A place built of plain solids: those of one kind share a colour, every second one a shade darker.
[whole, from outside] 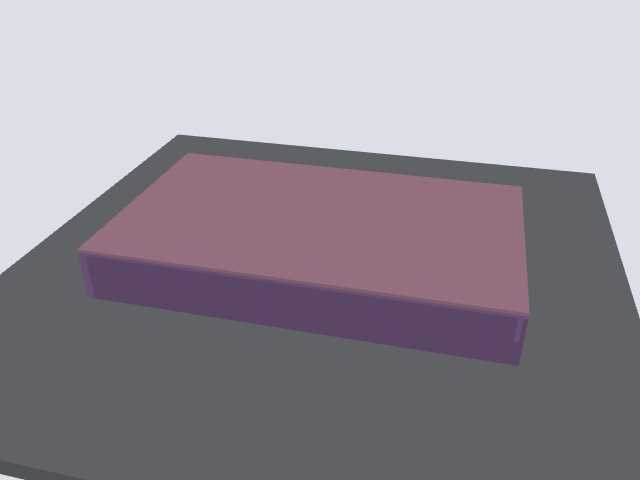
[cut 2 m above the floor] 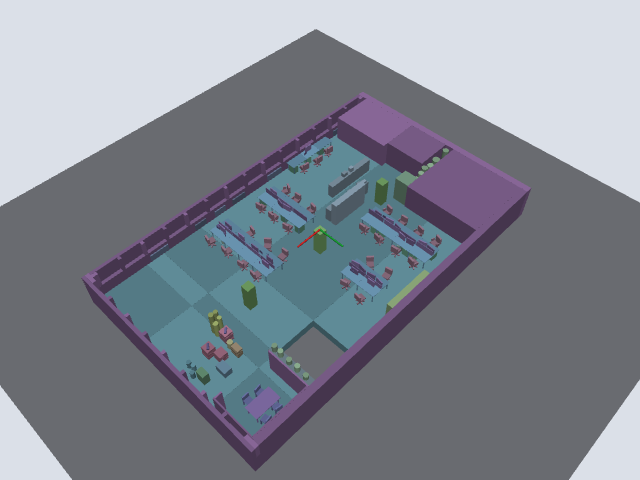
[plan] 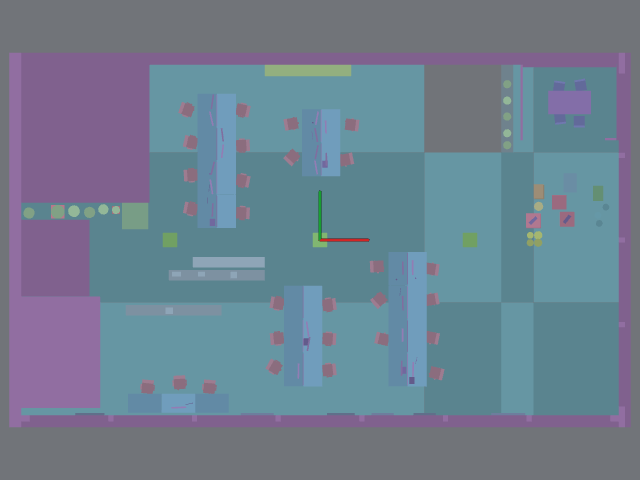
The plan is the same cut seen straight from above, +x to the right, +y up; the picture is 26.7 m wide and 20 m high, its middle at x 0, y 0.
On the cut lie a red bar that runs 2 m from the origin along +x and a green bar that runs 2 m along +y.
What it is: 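An open-plan office floor, part of it under refit; desks in benches, packed with the room that their use needs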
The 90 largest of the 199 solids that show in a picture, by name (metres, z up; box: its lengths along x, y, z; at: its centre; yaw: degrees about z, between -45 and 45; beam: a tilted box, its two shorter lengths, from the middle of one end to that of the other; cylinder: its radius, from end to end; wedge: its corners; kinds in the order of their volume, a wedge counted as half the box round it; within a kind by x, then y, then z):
{
 "wall_1": {"box": [0.5, 15.6, 3.33], "at": [-12.7, 0.0, 1.62]},
 "wall_2": {"box": [0.36, 0.26, 1.52], "at": [-12.27, -7.43, 2.33]},
 "wall_3": {"box": [2.85, 3.2, 2.61], "at": [-11.03, -0.75, 1.98]},
 "wall_4": {"box": [3.3, 4.65, 2.61], "at": [-10.8, -4.67, 1.98]},
 "wall_5": {"box": [5.35, 5.75, 2.61], "at": [-9.78, 4.42, 1.98]},
 "wall_6": {"box": [0.22, 0.26, 1.52], "at": [-8.71, -7.43, 2.33]},
 "wall_7": {"box": [0.22, 0.26, 1.52], "at": [-6.97, -7.43, 2.33]},
 "wall_8": {"box": [0.22, 0.26, 1.52], "at": [-5.23, -7.43, 2.33]},
 "wall_9": {"box": [0.22, 0.26, 1.52], "at": [-3.49, -7.43, 2.33]},
 "wall_10": {"box": [0.22, 0.26, 1.52], "at": [-1.74, -7.43, 2.33]},
 "wall_11": {"box": [24.9, 0.24, 1.52], "at": [0.0, -7.68, 2.33]},
 "wall_12": {"box": [24.9, 0.5, 1.62], "at": [0.0, -7.55, 0.76]},
 "wall_13": {"box": [24.9, 0.5, 0.19], "at": [0.0, -7.55, 3.19]},
 "wall_14": {"box": [0.22, 0.26, 1.52], "at": [0.0, -7.43, 2.33]},
 "wall_15": {"box": [24.9, 0.5, 3.33], "at": [0.0, 7.55, 1.62]},
 "wall_16": {"box": [0.22, 0.26, 1.52], "at": [1.74, -7.43, 2.33]},
 "wall_17": {"box": [0.22, 0.26, 1.52], "at": [3.49, -7.43, 2.33]},
 "wall_18": {"box": [0.22, 0.26, 1.52], "at": [5.23, -7.43, 2.33]},
 "wall_19": {"box": [0.22, 0.26, 1.52], "at": [6.97, -7.43, 2.33]},
 "wall_20": {"box": [0.1, 3.15, 2.61], "at": [8.4, 5.72, 1.98]},
 "wall_21": {"box": [0.22, 0.26, 1.52], "at": [8.71, -7.43, 2.33]},
 "wall_22": {"box": [3.9, 0.1, 2.61], "at": [10.4, 7.25, 1.98]},
 "wall_23": {"box": [0.22, 0.26, 1.52], "at": [10.46, -7.43, 2.33]},
 "wall_24": {"box": [0.48, 0.1, 2.61], "at": [12.11, 4.2, 1.98]},
 "wall_25": {"box": [0.36, 0.26, 1.52], "at": [12.27, -7.43, 2.33]},
 "wall_26": {"box": [0.1, 3.15, 2.61], "at": [12.4, 5.72, 1.98]},
 "wall_27": {"box": [0.26, 0.86, 1.52], "at": [12.58, -7.37, 2.33]},
 "wall_28": {"box": [0.26, 0.22, 1.52], "at": [12.58, -5.29, 2.33]},
 "wall_29": {"box": [0.26, 0.22, 1.52], "at": [12.58, -3.52, 2.33]},
 "wall_30": {"box": [0.26, 0.22, 1.52], "at": [12.58, 0.0, 2.33]},
 "wall_31": {"box": [0.26, 0.22, 1.52], "at": [12.58, 1.76, 2.33]},
 "wall_32": {"box": [0.26, 0.22, 1.52], "at": [12.58, 3.52, 2.33]},
 "wall_33": {"box": [0.26, 0.22, 1.52], "at": [12.58, 5.29, 2.33]},
 "wall_34": {"box": [0.26, 0.86, 1.52], "at": [12.58, 7.37, 2.33]},
 "wall_35": {"box": [0.5, 15.6, 1.62], "at": [12.7, 0.0, 0.76]},
 "wall_36": {"box": [0.24, 15.6, 1.52], "at": [12.83, 0.0, 2.33]},
 "floor_1": {"box": [16.8, 4.7, 0.73], "at": [-4.05, -4.95, 0.31]},
 "floor_2": {"box": [16.8, 6.25, 0.73], "at": [-4.05, 0.53, 0.31]},
 "floor_3": {"box": [16.8, 3.65, 0.73], "at": [-4.05, 5.47, 0.31]},
 "floor_4": {"box": [3.2, 4.7, 0.73], "at": [5.95, -4.95, 0.31]},
 "floor_5": {"box": [3.2, 6.25, 0.73], "at": [5.95, 0.52, 0.31]},
 "floor_6": {"box": [1.35, 4.7, 0.73], "at": [8.22, -4.95, 0.31]},
 "floor_7": {"box": [1.35, 6.25, 0.73], "at": [8.22, 0.53, 0.31]},
 "floor_8": {"box": [1.35, 3.65, 0.73], "at": [8.23, 5.47, 0.31]},
 "floor_9": {"box": [3.55, 4.7, 0.73], "at": [10.68, -4.95, 0.31]},
 "floor_10": {"box": [3.55, 6.25, 0.73], "at": [10.68, 0.53, 0.31]},
 "floor_11": {"box": [3.55, 3.65, 0.73], "at": [10.68, 5.47, 0.31]},
 "roof_1": {"box": [25.9, 15.6, 0.2], "at": [0.0, 0.0, 3.38]},
 "store_1": {"box": [4.0, 0.44, 1.09], "at": [-6.1, -2.93, 1.22]},
 "store_2": {"box": [4.0, 0.44, 1.09], "at": [-4.3, -1.47, 1.22]},
 "store_3": {"box": [3.0, 0.44, 1.93], "at": [-3.8, -0.93, 1.64]},
 "lockers_1": {"box": [3.6, 0.48, 1.86], "at": [-0.5, 7.06, 1.6]},
 "column_1": {"box": [0.62, 0.62, 2.61], "at": [-6.25, 0.0, 1.98]},
 "column_2": {"box": [0.62, 0.62, 2.61], "at": [0.0, 0.0, 1.98]},
 "column_3": {"box": [0.62, 0.62, 2.61], "at": [6.25, 0.0, 1.98]},
 "booth_1": {"box": [1.1, 1.1, 2.15], "at": [-7.7, 1.0, 1.75]},
 "joinery_1": {"box": [0.5, 3.65, 1.08], "at": [7.8, 5.47, 1.21]},
 "plant_1": {"cylinder": 0.23, "from": [-12.12, 1.12, 1.16], "to": [-12.12, 1.12, 2.52]},
 "plant_2": {"cylinder": 0.28, "from": [-10.93, 1.18, 1.33], "to": [-10.93, 1.18, 2.43]},
 "plant_3": {"cylinder": 0.24, "from": [-10.25, 1.2, 1.3], "to": [-10.25, 1.2, 2.33]},
 "plant_4": {"cylinder": 0.23, "from": [-9.6, 1.15, 1.26], "to": [-9.6, 1.15, 2.49]},
 "plant_5": {"cylinder": 0.21, "from": [-9.03, 1.27, 1.2], "to": [-9.03, 1.27, 2.46]},
 "plant_6": {"cylinder": 0.17, "from": [-8.5, 1.25, 1.24], "to": [-8.5, 1.25, 2.3]},
 "plant_7": {"cylinder": 0.17, "from": [7.8, 3.95, 1.75], "to": [7.8, 3.95, 2.27]},
 "plant_8": {"cylinder": 0.17, "from": [7.8, 4.45, 1.75], "to": [7.8, 4.45, 2.25]},
 "plant_9": {"cylinder": 0.17, "from": [7.8, 5.15, 1.75], "to": [7.8, 5.15, 2.15]},
 "plant_10": {"cylinder": 0.17, "from": [7.8, 5.81, 1.75], "to": [7.8, 5.81, 2.27]},
 "roll_1": {"cylinder": 0.15, "from": [8.76, -0.12, 0.68], "to": [8.76, -0.12, 2.48]},
 "roll_2": {"cylinder": 0.14, "from": [8.76, 0.2, 0.68], "to": [8.76, 0.2, 2.19]},
 "roll_3": {"cylinder": 0.17, "from": [9.09, -0.12, 0.68], "to": [9.09, -0.12, 2.51]},
 "roll_4": {"cylinder": 0.17, "from": [9.09, 0.19, 0.68], "to": [9.09, 0.19, 1.91]},
 "radiator_1": {"box": [1.22, 0.09, 0.49], "at": [-9.59, -7.25, 1.06]},
 "radiator_2": {"box": [1.38, 0.09, 0.49], "at": [-2.61, -7.25, 1.06]},
 "radiator_3": {"box": [1.16, 0.09, 0.49], "at": [0.87, -7.25, 1.06]},
 "radiator_4": {"box": [0.93, 0.09, 0.49], "at": [2.61, -7.25, 1.06]},
 "radiator_5": {"box": [0.94, 0.09, 0.49], "at": [4.36, -7.25, 1.06]},
 "radiator_6": {"box": [1.42, 0.09, 0.49], "at": [7.84, -7.25, 1.06]},
 "pedestal_1": {"box": [0.42, 0.56, 0.6], "at": [-4.1, -6.75, 0.98]},
 "pedestal_2": {"box": [0.56, 0.42, 0.6], "at": [-0.25, -2.2, 0.98]},
 "chest_1": {"box": [0.44, 0.64, 0.86], "at": [11.59, 1.94, 1.1]},
 "crate_1": {"box": [0.56, 0.8, 0.52], "at": [10.42, 2.38, 0.94]},
 "tub_1": {"box": [0.57, 0.57, 0.65], "at": [-10.93, 1.18, 1.0]},
 "chair_1": {"box": [0.14, 0.49, 0.51], "at": [-5.76, 5.5, 1.38], "yaw": -19.9},
 "chair_2": {"box": [0.14, 0.49, 0.51], "at": [-5.6, 4.12, 1.38], "yaw": -13.1},
 "chair_3": {"box": [0.14, 0.49, 0.51], "at": [-3.0, 3.95, 1.38], "yaw": 3.0},
 "chair_4": {"box": [0.14, 0.49, 0.51], "at": [-3.0, 5.36, 1.38], "yaw": -12.7},
 "stack_1": {"box": [0.6, 0.6, 0.13], "at": [9.97, 1.57, 1.22]},
 "stack_2": {"box": [0.6, 0.6, 0.13], "at": [10.29, 0.87, 1.38]},
 "table_1": {"box": [1.79, 0.98, 0.04], "at": [10.4, 5.72, 1.4]},
 "vac_1": {"cylinder": 0.19, "from": [9.11, 1.4, 0.68], "to": [9.11, 1.4, 1.24]}
}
